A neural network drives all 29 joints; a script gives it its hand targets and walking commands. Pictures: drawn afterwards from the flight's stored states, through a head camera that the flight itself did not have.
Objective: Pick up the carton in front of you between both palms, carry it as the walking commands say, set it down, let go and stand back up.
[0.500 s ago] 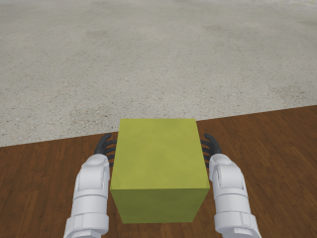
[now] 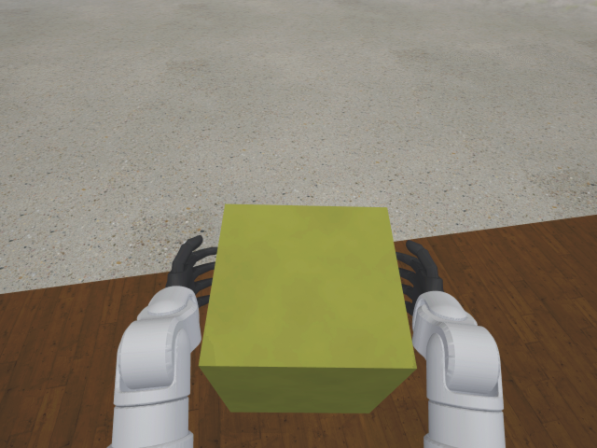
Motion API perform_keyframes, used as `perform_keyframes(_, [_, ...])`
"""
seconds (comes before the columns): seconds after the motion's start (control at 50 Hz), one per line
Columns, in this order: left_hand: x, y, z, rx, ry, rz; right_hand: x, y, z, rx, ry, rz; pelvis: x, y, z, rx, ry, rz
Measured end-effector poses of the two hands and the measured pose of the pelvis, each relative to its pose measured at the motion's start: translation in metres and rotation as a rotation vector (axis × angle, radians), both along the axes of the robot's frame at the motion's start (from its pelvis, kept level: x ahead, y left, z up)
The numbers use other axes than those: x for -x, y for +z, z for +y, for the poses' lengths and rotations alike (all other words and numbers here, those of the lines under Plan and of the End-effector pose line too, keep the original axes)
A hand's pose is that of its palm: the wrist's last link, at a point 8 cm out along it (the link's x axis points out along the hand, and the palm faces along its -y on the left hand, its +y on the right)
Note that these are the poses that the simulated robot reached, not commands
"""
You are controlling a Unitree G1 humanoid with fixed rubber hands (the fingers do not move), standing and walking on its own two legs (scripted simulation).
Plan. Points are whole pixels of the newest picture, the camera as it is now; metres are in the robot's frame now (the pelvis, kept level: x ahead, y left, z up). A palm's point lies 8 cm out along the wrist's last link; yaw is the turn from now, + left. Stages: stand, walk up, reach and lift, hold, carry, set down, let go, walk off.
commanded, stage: carry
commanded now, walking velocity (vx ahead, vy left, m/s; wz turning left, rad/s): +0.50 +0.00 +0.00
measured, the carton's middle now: (303, 317) +0.29 -0.01 +0.03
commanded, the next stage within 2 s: none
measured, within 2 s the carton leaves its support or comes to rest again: neither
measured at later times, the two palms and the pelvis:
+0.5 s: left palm (215, 184) +0.52 +0.14 +0.09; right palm (387, 188) +0.50 -0.16 +0.09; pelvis +0.29 +0.00 +0.00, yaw -1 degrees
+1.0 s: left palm (233, 95) +0.86 +0.14 +0.10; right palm (359, 96) +0.86 -0.16 +0.10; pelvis +0.60 -0.01 +0.01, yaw +1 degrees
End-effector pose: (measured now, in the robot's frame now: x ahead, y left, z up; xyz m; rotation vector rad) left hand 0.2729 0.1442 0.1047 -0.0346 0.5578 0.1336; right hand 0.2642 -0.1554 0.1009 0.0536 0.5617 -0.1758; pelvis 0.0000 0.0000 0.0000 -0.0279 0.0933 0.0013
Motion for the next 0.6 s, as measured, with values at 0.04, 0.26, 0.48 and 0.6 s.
perform_keyframes(0.04, [-0.010,-0.004,0.002,0.014,0.012,0.031,-0.012,-0.001,0.002,0.000,0.003,0.031,-0.019,0.002,-0.001,-0.014,0.019,0.012])
perform_keyframes(0.26, [-0.094,-0.011,0.027,0.057,0.050,0.091,-0.096,-0.011,0.024,-0.042,-0.036,0.093,-0.136,0.004,0.023,-0.032,-0.042,0.004])
perform_keyframes(0.48, [-0.234,-0.014,0.001,0.052,0.012,0.066,-0.223,-0.007,-0.002,-0.049,-0.083,0.065,-0.276,0.003,0.005,0.004,-0.016,-0.015])
perform_keyframes(0.6, [-0.308,-0.040,-0.008,0.046,0.077,0.095,-0.324,-0.037,-0.009,-0.059,0.011,0.101,-0.361,-0.017,-0.021,0.007,0.028,-0.048])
